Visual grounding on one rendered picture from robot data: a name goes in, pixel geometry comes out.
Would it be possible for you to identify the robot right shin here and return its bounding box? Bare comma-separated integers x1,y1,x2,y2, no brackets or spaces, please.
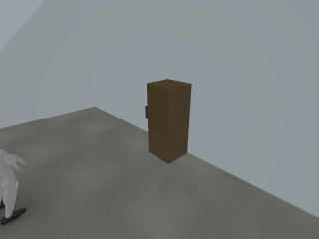
2,181,18,218

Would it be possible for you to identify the robot right hand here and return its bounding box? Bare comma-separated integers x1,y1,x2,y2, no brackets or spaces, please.
4,153,27,171

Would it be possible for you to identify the robot right foot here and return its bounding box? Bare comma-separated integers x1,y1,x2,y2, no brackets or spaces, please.
0,207,26,226

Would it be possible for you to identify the cupboard door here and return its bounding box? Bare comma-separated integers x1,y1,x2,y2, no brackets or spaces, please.
147,85,169,136

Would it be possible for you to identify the handle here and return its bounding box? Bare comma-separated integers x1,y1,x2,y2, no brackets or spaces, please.
145,105,150,119

